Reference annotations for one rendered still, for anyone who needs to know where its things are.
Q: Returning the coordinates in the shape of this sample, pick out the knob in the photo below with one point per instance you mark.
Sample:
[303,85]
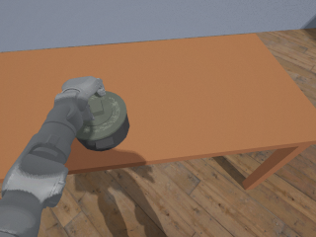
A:
[96,107]

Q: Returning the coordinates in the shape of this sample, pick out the table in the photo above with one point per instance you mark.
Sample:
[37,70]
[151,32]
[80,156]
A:
[185,99]

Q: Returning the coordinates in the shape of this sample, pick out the robot left hand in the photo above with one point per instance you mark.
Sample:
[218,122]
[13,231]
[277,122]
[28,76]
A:
[90,85]

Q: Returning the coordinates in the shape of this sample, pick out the lid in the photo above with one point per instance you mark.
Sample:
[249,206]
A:
[106,124]

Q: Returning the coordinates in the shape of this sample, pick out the robot left forearm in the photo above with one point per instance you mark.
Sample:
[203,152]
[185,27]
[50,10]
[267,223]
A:
[54,139]

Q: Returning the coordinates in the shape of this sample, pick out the pot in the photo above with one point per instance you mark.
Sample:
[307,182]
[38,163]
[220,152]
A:
[108,142]

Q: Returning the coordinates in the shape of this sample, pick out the robot left upper arm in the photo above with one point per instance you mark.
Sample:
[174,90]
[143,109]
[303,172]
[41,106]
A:
[38,183]

